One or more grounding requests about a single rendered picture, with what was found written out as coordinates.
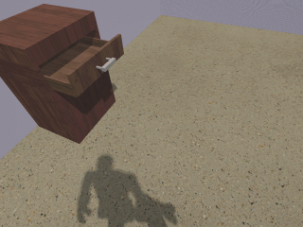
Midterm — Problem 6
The cabinet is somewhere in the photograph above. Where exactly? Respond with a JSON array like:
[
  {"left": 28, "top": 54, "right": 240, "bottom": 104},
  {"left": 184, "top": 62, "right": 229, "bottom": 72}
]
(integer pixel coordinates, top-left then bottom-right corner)
[{"left": 0, "top": 4, "right": 116, "bottom": 144}]

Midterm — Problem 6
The handle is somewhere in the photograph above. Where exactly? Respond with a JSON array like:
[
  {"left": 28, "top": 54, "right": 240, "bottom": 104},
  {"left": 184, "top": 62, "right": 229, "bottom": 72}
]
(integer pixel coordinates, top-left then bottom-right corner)
[{"left": 96, "top": 58, "right": 116, "bottom": 72}]

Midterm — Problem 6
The drawer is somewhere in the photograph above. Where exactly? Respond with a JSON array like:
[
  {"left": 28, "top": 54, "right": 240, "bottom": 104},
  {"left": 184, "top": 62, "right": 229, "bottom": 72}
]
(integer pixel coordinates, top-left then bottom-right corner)
[{"left": 39, "top": 34, "right": 124, "bottom": 97}]

